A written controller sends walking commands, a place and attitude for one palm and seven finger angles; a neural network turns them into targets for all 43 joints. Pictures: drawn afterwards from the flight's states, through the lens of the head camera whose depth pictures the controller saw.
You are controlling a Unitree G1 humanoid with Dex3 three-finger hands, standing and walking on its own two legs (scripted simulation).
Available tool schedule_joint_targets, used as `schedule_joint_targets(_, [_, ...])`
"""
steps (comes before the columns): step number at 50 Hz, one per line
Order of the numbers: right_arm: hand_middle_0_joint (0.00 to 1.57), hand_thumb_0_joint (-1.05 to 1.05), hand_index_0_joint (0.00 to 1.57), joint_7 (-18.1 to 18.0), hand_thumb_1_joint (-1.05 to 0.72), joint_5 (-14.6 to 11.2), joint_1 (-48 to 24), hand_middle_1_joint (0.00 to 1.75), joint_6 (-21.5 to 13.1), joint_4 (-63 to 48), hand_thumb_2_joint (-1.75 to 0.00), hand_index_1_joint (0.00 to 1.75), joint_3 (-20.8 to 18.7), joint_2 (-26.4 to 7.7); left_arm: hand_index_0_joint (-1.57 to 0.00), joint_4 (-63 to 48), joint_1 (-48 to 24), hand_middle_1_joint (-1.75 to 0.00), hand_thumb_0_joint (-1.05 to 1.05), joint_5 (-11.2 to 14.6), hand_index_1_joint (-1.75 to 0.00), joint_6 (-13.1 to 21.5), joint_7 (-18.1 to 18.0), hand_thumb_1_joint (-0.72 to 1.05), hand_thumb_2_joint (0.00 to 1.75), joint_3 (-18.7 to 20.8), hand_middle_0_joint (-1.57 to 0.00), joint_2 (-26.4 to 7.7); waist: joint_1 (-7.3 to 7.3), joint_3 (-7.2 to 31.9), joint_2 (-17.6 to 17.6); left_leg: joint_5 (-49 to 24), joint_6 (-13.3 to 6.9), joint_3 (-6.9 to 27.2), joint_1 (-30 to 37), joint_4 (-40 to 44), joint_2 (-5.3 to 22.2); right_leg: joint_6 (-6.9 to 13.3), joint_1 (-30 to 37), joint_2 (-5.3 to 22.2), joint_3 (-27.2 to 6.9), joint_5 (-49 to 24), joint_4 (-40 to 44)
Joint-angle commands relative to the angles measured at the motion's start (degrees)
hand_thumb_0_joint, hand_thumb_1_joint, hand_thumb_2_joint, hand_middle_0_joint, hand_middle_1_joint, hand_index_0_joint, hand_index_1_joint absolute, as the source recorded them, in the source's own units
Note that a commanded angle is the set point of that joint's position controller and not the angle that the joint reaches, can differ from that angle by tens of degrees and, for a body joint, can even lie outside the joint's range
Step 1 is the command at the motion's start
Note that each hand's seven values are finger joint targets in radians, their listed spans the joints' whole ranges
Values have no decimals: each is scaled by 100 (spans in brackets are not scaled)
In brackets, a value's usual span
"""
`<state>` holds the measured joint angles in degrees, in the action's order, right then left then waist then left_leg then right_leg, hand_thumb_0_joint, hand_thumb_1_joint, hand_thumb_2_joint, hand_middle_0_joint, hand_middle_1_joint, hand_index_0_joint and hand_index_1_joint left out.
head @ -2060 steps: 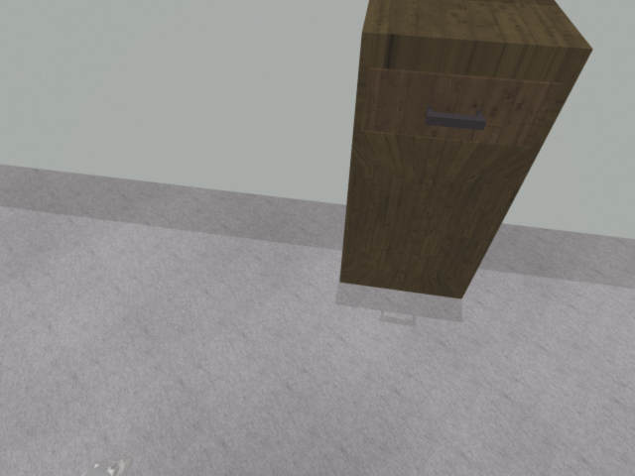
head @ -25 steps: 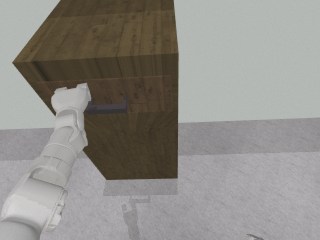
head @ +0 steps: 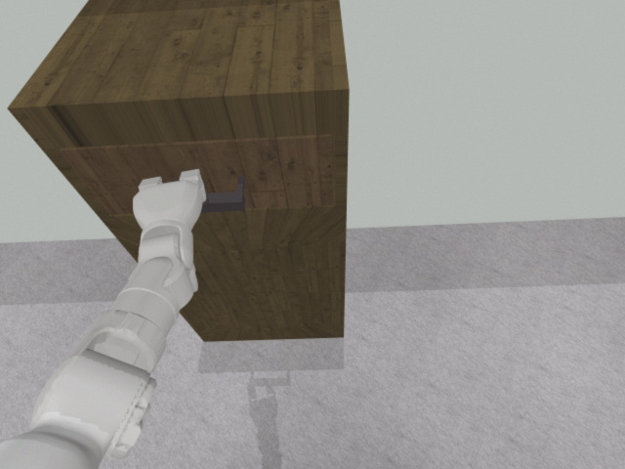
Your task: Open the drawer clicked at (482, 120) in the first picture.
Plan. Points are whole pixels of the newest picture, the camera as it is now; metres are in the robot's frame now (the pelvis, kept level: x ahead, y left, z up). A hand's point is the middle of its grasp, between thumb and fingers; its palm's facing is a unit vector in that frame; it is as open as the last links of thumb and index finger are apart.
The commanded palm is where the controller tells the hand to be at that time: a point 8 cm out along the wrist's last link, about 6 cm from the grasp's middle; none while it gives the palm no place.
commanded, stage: lower the fingers behind the handle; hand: left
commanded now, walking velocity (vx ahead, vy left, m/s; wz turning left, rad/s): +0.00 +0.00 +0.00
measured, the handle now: (205, 193) +0.53 +0.18 +0.01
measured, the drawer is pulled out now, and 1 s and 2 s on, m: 0.00 0.00 0.00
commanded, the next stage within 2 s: lift the fingers back up to retry in 1.16 s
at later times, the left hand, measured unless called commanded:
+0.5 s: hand (209, 226) +0.45 +0.16 +0.02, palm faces +0.00 +0.03 -1.00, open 13.9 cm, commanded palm +0.42 +0.16 +0.06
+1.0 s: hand (206, 233) +0.44 +0.17 +0.02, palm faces +0.05 +0.01 -1.00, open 14.2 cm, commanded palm +0.42 +0.17 +0.04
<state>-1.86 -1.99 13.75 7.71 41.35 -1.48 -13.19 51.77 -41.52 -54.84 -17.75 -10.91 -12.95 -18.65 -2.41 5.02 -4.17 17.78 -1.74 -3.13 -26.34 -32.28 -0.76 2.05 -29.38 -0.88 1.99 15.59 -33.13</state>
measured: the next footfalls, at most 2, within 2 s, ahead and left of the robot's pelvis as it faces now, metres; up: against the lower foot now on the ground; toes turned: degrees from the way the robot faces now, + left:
none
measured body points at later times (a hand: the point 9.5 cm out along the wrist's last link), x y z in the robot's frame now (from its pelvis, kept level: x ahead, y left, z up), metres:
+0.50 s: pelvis -0.01 +0.00 -0.01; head +0.06 -0.03 +0.44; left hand +0.44 +0.16 +0.08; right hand +0.06 -0.25 -0.16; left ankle -0.03 +0.10 -0.73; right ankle +0.00 -0.09 -0.73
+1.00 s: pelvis -0.02 -0.01 -0.02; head +0.06 -0.02 +0.43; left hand +0.43 +0.16 +0.07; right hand +0.05 -0.27 -0.15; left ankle -0.03 +0.10 -0.73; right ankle +0.00 -0.09 -0.73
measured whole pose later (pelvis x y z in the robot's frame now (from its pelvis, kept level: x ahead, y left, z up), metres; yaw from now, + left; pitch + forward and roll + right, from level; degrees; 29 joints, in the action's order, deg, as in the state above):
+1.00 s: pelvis -0.02 -0.01 -0.02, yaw +0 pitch +16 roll +0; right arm -0.4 -0.7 16.1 4.3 41.4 -3.7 -14.4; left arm 55.5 -43.7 -61.7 -6.2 -24.2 -11.2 -17.5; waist -3.0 7.8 -2.1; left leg 20.8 -1.3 -2.4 -37.3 -42.2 0.0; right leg 2.8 -39.6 -1.2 2.9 17.9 -41.6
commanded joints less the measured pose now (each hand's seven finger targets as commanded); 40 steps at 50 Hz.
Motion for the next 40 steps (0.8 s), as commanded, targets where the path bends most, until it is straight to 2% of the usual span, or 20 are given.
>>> schedule_joint_targets(1, [20, 0, 20, -342, -90, 133, 112, 30, -430, -690, -90, 30, -351, -862, -30, -2368, -2859, -120, 0, -78, -120, 1752, 359, -50, 30, 52, -30, -567, -375, 2381, 487, -1905, -171, 287, 1202, -108, -178, -71, 1160, -23, -232, -2025, 113])
schedule_joint_targets(2, [20, 0, 20, -332, -90, 159, 220, 30, -442, -578, -90, 30, -354, -824, -30, -2042, -2569, -120, 0, -241, -120, 1901, 256, -50, 30, -81, -30, -441, -353, 2277, 331, -2006, -138, 294, 1282, -176, -151, -36, 889, -48, -218, -1941, 44])
schedule_joint_targets(3, [20, 0, 20, -286, -90, 166, 340, 30, -488, -528, -90, 30, -345, -759, -30, -1922, -2510, -120, 0, -299, -120, 2038, 205, -50, 30, -499, -30, 115, -447, 2041, 330, -2086, -110, 332, 1284, -252, -126, -33, 529, -57, -158, -1778, 32])
schedule_joint_targets(5, [20, 0, 20, -148, -90, 140, 479, 30, -476, -442, -90, 30, -410, -728, -30, -1687, -2164, -120, 0, -406, -120, 2274, 4, -50, 30, -518, -30, 334, -375, 1671, 345, -2206, 9, 401, 1177, -335, -68, 41, 96, -112, -87, -1517, 15])
schedule_joint_targets(7, [20, 0, 20, -49, -90, 137, 504, 30, -478, -429, -90, 30, -446, -775, -30, -1545, -2134, -120, 0, -386, -120, 2347, -405, -50, 30, 88, -30, -115, -192, 1627, 395, -1993, 66, 405, 905, -352, -43, 78, 16, -134, -67, -1362, -104])
schedule_joint_targets(9, [20, 0, 20, 40, -90, 146, 478, 30, -486, -446, -90, 30, -434, -759, -30, -1527, -2236, -120, 0, -459, -120, 2261, -902, -50, 30, 486, -30, -400, -77, 1892, 379, -2054, 86, 365, 704, -391, -71, 102, 166, -144, -63, -1488, -237])
schedule_joint_targets(10, [20, 0, 20, 71, -90, 180, 453, 30, -483, -439, -90, 30, -431, -786, -30, -1385, -2183, -120, 0, -531, -120, 2143, -1173, -50, 30, 852, -30, -745, 52, 2006, 422, -2058, 91, 343, 471, -394, -100, 120, 338, -150, -62, -1548, -303])
schedule_joint_targets(12, [20, 0, 20, 118, -90, 225, 384, 30, -472, -451, -90, 30, -375, -734, -30, -1183, -2333, -120, 0, -803, -120, 1772, -1690, -50, 30, 1243, -30, -1164, 117, 2202, 396, -2000, 88, 234, 143, -445, -115, 106, 497, -146, -96, -1680, -445])
schedule_joint_targets(15, [20, 0, 20, 183, -90, 294, 218, 30, -421, -452, -90, 30, -370, -711, -30, -946, -2521, -120, 0, -1134, -120, 1008, -2145, -50, 30, 1178, -30, -1135, 114, 2607, 187, -2207, 107, 120, 124, -492, -108, 107, 709, -160, -111, -1953, -515])
schedule_joint_targets(17, [20, 0, 20, 191, -90, 222, 182, 30, -363, -499, -90, 30, -358, -709, -30, -736, -2449, -120, 0, -1064, -120, 557, -2104, -50, 30, 1006, -30, -1036, 85, 2766, 223, -2110, 98, 35, 194, -435, -92, 59, 914, -172, -136, -2022, -438])
schedule_joint_targets(21, [20, 0, 20, 75, -90, 106, 152, 30, -265, -555, -90, 30, -394, -792, -30, -447, -2524, -120, 0, -523, -120, 229, -1459, -50, 30, 363, -30, -395, -262, 2725, 734, -1686, -28, 27, 349, -279, -84, -65, 1199, -140, -209, -1964, -94])
schedule_joint_targets(24, [20, 0, 20, -94, -90, 74, 191, 30, -255, -509, -90, 30, -328, -861, -30, -130, -2381, -120, 0, -398, -120, 435, -905, -50, 30, 241, -30, -448, -378, 2161, 1128, -1229, -96, 41, 94, -163, -117, -135, 1155, -82, -246, -1724, 85])
schedule_joint_targets(27, [20, 0, 20, -171, -90, 90, 301, 30, -290, -478, -90, 30, -274, -885, -30, 173, -2063, -120, 0, -531, -120, 839, -580, -50, 30, 243, -30, -533, -385, 1571, 1101, -925, -104, 68, -187, -191, -133, -113, 831, -44, -281, -1411, 97])
schedule_joint_targets(29, [20, 0, 20, -149, -90, 109, 376, 30, -350, -524, -90, 30, -282, -864, -30, 126, -1794, -120, 0, -527, -120, 1136, -463, -50, 30, 100, -30, -312, -361, 1413, 1001, -867, -103, 77, -222, -238, -139, -79, 663, -43, -281, -1313, 85])
schedule_joint_targets(31, [20, 0, 20, -125, -90, 136, 476, 30, -402, -571, -90, 30, -313, -849, -30, -25, -1604, -120, 0, -504, -120, 1443, -412, -50, 30, 201, -30, -380, -276, 1638, 855, -964, -101, 49, -249, -351, -155, -61, 739, -31, -343, -1437, -15])
schedule_joint_targets(32, [20, 0, 20, -119, -90, 134, 519, 30, -401, -563, -90, 30, -320, -867, -30, -50, -1498, -120, 0, -516, -120, 1551, -426, -50, 30, 399, -30, -611, -242, 1621, 862, -953, -92, 56, -334, -398, -150, -51, 710, -29, -355, -1461, -64])
schedule_joint_targets(33, [20, 0, 20, -100, -90, 134, 540, 30, -428, -602, -90, 30, -320, -843, -30, -90, -1411, -120, 0, -505, -120, 1630, -433, -50, 30, 238, -30, -423, -222, 1645, 815, -925, -79, 45, -383, -434, -169, -57, 686, -21, -368, -1446, -81])
schedule_joint_targets(35, [20, 0, 20, -44, -90, 129, 618, 30, -467, -572, -90, 30, -364, -848, -30, -190, -1491, -120, 0, -497, -120, 1770, -527, -50, 30, 273, -30, -399, -260, 1615, 812, -911, -74, 70, -420, -503, -154, -32, 526, -38, -355, -1371, -119])
schedule_joint_targets(37, [20, 0, 20, 6, -90, 114, 664, 30, -487, -569, -90, 30, -385, -864, -30, -224, -1383, -120, 0, -539, -120, 1799, -694, -50, 30, 407, -30, -528, -201, 1627, 713, -874, -58, 75, -490, -566, -149, -20, 360, -56, -346, -1257, -197])
schedule_joint_targets(40, [20, 0, 20, 86, -90, 122, 740, 30, -530, -513, -90, 30, -452, -841, -30, -391, -1787, -120, 0, -644, -120, 1709, -965, -50, 30, 183, -30, -253, -301, 1814, 561, -986, -50, 95, -349, -648, -147, 5, 146, -97, -285, -1218, -248])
